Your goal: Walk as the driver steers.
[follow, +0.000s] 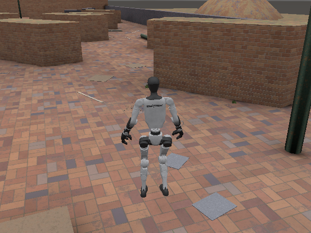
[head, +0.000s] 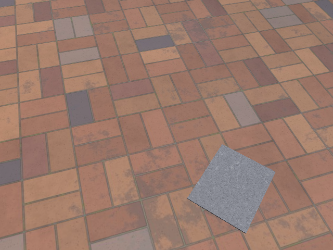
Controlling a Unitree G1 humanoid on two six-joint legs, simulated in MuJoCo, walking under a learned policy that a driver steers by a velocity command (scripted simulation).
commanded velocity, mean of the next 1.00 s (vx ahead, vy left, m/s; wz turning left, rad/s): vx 0.58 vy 0.00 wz -0.37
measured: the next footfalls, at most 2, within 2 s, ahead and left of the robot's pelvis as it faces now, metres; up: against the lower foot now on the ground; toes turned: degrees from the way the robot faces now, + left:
right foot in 0.44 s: +0.01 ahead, -0.12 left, +0.00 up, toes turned -31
left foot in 0.86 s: +0.47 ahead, -0.25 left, +0.00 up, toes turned -22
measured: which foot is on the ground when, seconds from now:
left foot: down 0.00-0.42, up 0.44-0.84, down 0.86-1.00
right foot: up 0.00-0.42, down 0.44-0.84, up 0.86-1.00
